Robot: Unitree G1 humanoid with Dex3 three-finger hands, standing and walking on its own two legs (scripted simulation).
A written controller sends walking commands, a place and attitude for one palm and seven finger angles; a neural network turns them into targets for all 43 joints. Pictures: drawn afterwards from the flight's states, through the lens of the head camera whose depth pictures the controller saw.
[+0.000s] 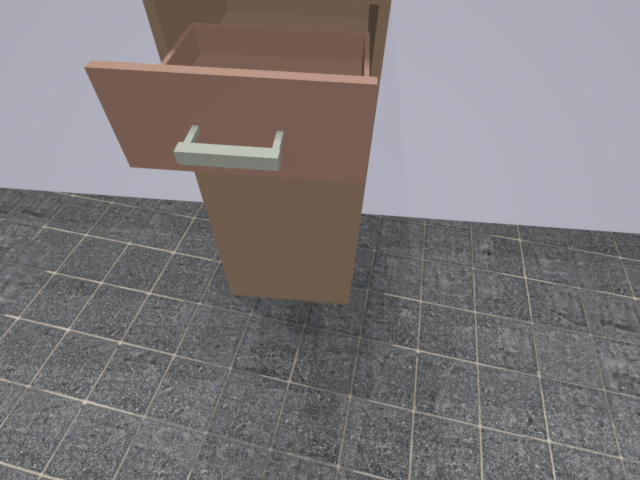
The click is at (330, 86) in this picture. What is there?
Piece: drawer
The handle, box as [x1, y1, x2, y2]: [173, 125, 283, 170]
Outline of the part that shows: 173,151 177,163 181,164 278,170 280,163 280,147 283,138 283,131 276,132 273,146 271,148 195,143 194,142 199,132 198,126 192,125 184,141 178,142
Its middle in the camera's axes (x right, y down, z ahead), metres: -0.13 -0.13 +0.55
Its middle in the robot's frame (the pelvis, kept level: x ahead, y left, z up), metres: +0.52 +0.15 +0.14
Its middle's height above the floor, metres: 0.92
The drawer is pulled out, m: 0.26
